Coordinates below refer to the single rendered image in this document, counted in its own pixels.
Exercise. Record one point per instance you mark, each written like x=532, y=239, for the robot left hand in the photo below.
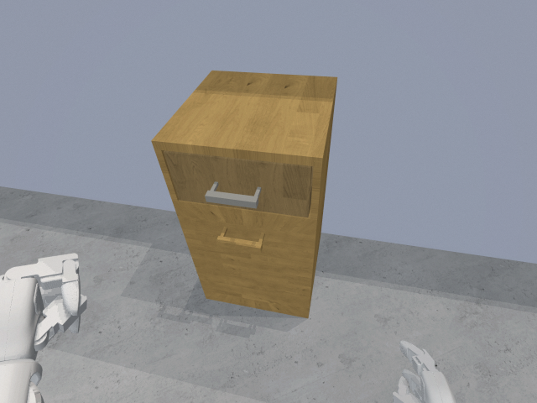
x=22, y=304

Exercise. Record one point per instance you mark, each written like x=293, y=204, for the robot left forearm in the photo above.
x=18, y=381

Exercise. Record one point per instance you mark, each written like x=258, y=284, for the cabinet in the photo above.
x=254, y=116

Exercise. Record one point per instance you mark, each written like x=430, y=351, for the robot right hand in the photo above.
x=431, y=387

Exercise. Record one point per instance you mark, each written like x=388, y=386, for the handle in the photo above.
x=232, y=199
x=235, y=243

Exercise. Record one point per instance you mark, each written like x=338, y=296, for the drawer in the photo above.
x=285, y=188

